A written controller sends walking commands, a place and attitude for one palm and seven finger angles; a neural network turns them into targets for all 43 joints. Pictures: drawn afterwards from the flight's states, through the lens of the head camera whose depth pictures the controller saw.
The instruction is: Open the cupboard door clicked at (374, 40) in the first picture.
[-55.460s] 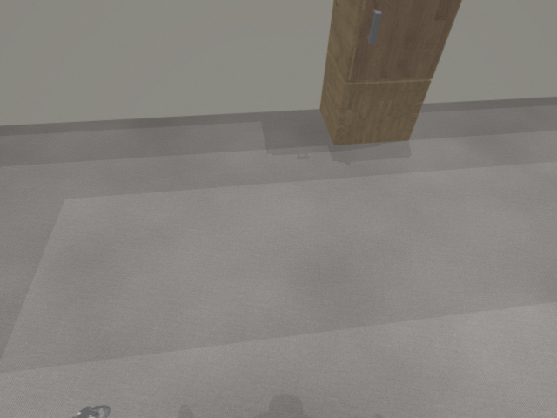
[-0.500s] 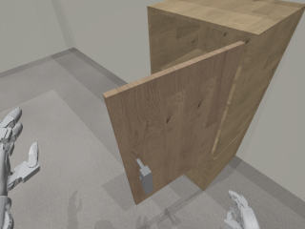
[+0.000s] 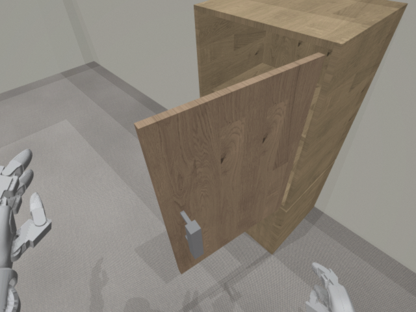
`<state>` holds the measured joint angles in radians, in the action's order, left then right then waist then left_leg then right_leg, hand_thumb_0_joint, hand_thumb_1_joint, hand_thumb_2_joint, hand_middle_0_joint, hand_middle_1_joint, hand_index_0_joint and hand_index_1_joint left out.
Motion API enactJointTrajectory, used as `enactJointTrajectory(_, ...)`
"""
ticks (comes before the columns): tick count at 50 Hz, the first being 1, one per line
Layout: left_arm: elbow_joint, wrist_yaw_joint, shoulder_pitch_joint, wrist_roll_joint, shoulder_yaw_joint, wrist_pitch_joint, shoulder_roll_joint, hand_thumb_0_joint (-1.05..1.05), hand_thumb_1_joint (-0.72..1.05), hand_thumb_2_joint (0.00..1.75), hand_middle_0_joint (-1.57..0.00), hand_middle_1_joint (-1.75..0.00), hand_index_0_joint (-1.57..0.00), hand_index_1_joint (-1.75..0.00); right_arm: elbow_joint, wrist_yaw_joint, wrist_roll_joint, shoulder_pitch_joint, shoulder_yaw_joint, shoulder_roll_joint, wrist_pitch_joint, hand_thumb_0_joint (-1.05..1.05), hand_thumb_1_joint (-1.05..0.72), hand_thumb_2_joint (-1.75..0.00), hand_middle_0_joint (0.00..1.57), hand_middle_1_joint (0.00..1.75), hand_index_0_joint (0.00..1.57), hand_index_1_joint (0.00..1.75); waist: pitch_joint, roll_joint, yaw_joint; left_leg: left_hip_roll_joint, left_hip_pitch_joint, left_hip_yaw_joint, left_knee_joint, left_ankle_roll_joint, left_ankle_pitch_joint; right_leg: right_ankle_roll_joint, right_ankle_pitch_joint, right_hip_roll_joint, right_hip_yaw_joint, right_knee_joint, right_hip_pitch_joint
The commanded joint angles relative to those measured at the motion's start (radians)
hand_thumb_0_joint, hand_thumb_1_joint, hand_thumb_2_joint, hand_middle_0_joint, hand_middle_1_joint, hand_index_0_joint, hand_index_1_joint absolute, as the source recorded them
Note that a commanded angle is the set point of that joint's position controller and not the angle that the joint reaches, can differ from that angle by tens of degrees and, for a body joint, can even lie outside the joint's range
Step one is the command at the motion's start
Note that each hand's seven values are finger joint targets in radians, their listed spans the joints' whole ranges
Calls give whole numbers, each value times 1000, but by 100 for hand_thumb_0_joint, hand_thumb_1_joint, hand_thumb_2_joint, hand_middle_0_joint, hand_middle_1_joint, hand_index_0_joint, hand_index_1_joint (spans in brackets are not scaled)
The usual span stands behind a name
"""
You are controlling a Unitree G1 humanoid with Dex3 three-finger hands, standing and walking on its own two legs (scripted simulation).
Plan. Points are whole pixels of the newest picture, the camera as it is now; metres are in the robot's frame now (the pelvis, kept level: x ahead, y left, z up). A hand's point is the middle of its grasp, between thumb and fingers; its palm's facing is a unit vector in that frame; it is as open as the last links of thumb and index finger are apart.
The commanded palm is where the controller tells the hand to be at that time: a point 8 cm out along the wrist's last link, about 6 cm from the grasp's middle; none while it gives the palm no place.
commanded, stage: step back with the hand held close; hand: left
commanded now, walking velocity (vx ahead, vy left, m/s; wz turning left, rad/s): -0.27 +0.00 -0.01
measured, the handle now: (190, 233) +0.32 +0.09 -0.09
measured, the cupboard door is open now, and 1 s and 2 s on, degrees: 80 80 80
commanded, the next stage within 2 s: stop stepping back and stand still in 1.26 s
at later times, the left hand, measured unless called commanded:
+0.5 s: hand (7, 262) +0.13 +0.29 +0.15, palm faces +0.39 -0.76 -0.51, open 7.4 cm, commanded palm +0.07 +0.33 +0.17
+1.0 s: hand out of the picture +0.05 +0.30 +0.15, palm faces +0.51 -0.73 -0.45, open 7.4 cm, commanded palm -0.02 +0.34 +0.17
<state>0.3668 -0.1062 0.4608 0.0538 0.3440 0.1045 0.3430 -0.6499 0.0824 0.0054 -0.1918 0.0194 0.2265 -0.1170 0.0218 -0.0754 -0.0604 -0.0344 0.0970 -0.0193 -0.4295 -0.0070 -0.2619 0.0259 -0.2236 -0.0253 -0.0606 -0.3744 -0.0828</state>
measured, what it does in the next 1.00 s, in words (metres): shifts its weight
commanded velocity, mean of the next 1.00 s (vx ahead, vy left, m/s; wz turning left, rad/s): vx -0.31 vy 0.00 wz -0.03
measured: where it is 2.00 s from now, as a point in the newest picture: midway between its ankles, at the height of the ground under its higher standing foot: outside the picture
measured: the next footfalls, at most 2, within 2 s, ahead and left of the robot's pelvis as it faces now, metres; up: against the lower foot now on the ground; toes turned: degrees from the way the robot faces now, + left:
right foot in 1.34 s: -0.31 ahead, -0.12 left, +0.00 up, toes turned +1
left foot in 1.44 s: -0.10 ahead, +0.10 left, +0.00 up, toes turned +0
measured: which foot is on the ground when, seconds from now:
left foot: down 0.00-1.00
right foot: down 0.00-1.00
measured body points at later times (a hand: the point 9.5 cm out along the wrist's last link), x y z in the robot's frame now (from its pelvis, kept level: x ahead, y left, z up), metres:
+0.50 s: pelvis -0.07 +0.03 -0.01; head -0.05 +0.03 +0.44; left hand +0.11 +0.33 +0.18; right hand +0.11 -0.21 -0.09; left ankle -0.01 +0.12 -0.74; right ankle -0.01 -0.10 -0.74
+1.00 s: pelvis -0.13 +0.03 -0.02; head -0.11 +0.04 +0.42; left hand +0.02 +0.34 +0.18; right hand +0.07 -0.20 -0.10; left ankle -0.03 +0.12 -0.74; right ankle -0.01 -0.09 -0.74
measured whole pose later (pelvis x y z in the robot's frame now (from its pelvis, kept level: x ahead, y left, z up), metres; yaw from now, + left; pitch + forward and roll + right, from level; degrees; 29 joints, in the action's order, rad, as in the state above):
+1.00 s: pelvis -0.13 +0.03 -0.02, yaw +5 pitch -1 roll -1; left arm 0.53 -0.16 0.51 0.02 0.43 0.23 0.40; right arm -0.62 0.06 0.00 -0.16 -0.02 0.22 -0.09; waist 0.07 0.02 -0.01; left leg 0.02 0.47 -0.02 -0.69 0.01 -0.34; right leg -0.02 -0.14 -0.03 0.05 -0.58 -0.42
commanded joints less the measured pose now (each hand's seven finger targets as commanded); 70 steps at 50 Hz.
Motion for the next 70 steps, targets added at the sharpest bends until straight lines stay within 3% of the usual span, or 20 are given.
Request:
enactJointTrajectory(1,192,-18,-22,-13,148,98,208,0,90,90,-20,-30,-20,-30,187,5,1,122,-48,118,-6,0,-90,-90,20,30,20,30,-51,75,50,4,48,9,-10,37,190,-14,270,116,117,86,-98)
enactJointTrajectory(3,235,-23,12,-13,150,107,209,0,90,90,-20,-30,-20,-30,199,9,1,120,-51,123,5,0,-90,-90,20,30,20,30,-118,-4,49,-9,42,18,10,31,295,-15,339,105,86,26,-53)
enactJointTrajectory(10,281,-42,87,-5,199,101,252,0,90,90,-20,-30,-20,-30,237,18,-8,123,-66,118,47,0,-90,-90,20,30,20,30,-184,42,46,-31,84,27,18,27,382,-29,397,77,73,-42,-25)
enactJointTrajectory(27,328,-71,40,-49,219,155,256,0,90,90,-20,-30,-20,-30,244,21,-5,93,-70,146,-1,0,-90,-90,20,30,20,30,-49,6,57,-50,513,109,89,84,-334,-33,-98,50,132,-63,-12)
enactJointTrajectory(37,368,-75,46,-68,270,187,266,0,90,90,-20,-30,-20,-30,234,18,-2,91,-76,146,-49,0,-90,-90,20,30,20,30,-104,-131,45,-133,710,213,192,129,-460,-49,106,-45,101,-341,186)
enactJointTrajectory(41,347,-58,40,-60,263,192,246,0,90,90,-20,-30,-20,-30,227,6,-1,74,-83,137,-55,0,-90,-90,20,30,20,30,-66,15,57,-92,707,135,48,115,-439,-22,115,-1,223,-286,87)
enactJointTrajectory(44,348,-60,-2,-39,221,181,250,0,90,90,-20,-30,-20,-30,193,-8,1,48,-83,111,-46,0,-90,-90,20,30,20,30,-66,201,77,39,374,27,-245,22,-237,62,-9,184,425,15,-296)
enactJointTrajectory(46,334,-72,-17,-33,213,173,272,0,90,90,-20,-30,-20,-30,167,-16,-1,51,-82,93,-23,0,-90,-90,20,30,20,30,-100,265,83,65,191,-3,-355,1,-136,82,-72,240,394,98,-445)
enactJointTrajectory(49,350,-78,1,-28,225,169,285,0,90,90,-20,-30,-20,-30,170,-9,-10,77,-79,98,-5,0,-90,-90,20,30,20,30,-84,170,81,37,163,35,-160,21,-145,26,-107,158,272,30,-460)
enactJointTrajectory(50,365,-76,10,-26,237,176,289,0,90,90,-20,-30,-20,-30,184,-2,-12,90,-81,115,-3,0,-90,-90,20,30,20,30,-63,61,78,-16,251,108,-41,48,-217,-5,-157,87,225,-45,-416)
enactJointTrajectory(52,407,-74,28,-54,290,203,289,0,90,90,-20,-30,-20,-30,214,11,-2,147,-90,151,-23,0,-90,-90,20,30,20,30,-93,-323,50,-278,707,387,316,165,-597,-58,-98,-90,80,-550,9)
enactJointTrajectory(53,455,-72,11,-48,297,200,294,0,90,90,-20,-30,-20,-30,214,10,10,124,-93,112,-39,0,-90,-90,20,30,20,30,-148,-261,53,-334,688,422,358,190,-482,-52,-160,-107,92,-773,21)
enactJointTrajectory(55,436,-71,37,-29,307,197,302,0,90,90,-20,-30,-20,-30,183,-10,4,126,-118,113,-71,0,-90,-90,20,30,20,30,-199,-93,38,-320,418,279,221,173,-263,-39,-258,-84,121,-853,-166)
enactJointTrajectory(57,376,-75,90,-7,253,177,235,0,90,90,-20,-30,-20,-30,171,-26,-3,133,-117,109,-84,0,-90,-90,20,30,20,30,-184,-163,36,-283,375,167,217,137,-247,-34,-280,-61,69,-783,-177)
enactJointTrajectory(63,397,-62,-84,6,156,187,222,0,90,90,-20,-30,-20,-30,111,-30,19,96,-85,95,-88,0,-90,-90,20,30,20,30,-176,-175,53,-234,107,96,271,3,-130,21,-359,-39,15,-103,-162)
enactJointTrajectory(64,390,-58,-102,3,163,198,240,0,90,90,-20,-30,-20,-30,105,-33,16,91,-84,88,-79,0,-90,-90,20,30,20,30,-181,-96,52,-194,54,50,146,-34,-63,58,-300,23,97,71,-199)
enactJointTrajectory(66,414,-69,-140,-10,218,218,345,0,90,90,-20,-30,-20,-30,99,-26,12,109,-69,66,-53,0,-90,-90,20,30,20,30,-154,194,51,-47,31,-20,-330,-63,5,161,2,350,487,229,-427)
enactJointTrajectory(67,422,-84,-142,-36,287,225,417,0,90,90,-20,-30,-20,-30,95,-22,46,124,-49,57,-57,0,-90,-90,20,30,20,30,-163,170,36,-20,132,-37,-387,-63,-79,168,426,376,429,150,-342)
enactJointTrajectory(69,365,-52,-141,-28,182,173,304,0,90,90,-20,-30,-20,-30,142,-6,-7,119,-63,61,-53,0,-90,-90,20,30,20,30,-166,337,71,25,197,-24,-356,-40,-3,77,671,236,209,-43,-174)
enactJointTrajectory(70,354,-49,-75,-18,212,147,310,0,90,90,-20,-30,-20,-30,153,7,-16,114,-55,65,-44,0,-90,-90,20,30,20,30,-157,256,87,39,130,-53,-221,-27,136,29,664,178,121,-118,-179)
